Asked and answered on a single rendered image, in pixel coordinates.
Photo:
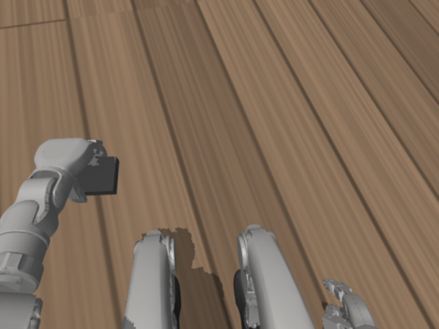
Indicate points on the right robot hand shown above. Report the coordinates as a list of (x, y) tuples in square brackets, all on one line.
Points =
[(354, 312)]

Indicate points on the left robot hand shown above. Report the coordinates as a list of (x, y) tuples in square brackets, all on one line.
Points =
[(71, 155)]

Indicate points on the small box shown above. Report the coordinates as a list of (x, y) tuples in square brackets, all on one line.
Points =
[(100, 176)]

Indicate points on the right robot foot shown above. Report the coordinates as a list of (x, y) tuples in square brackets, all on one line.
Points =
[(240, 300)]

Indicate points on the left robot arm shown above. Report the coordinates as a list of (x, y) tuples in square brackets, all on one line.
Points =
[(25, 231)]

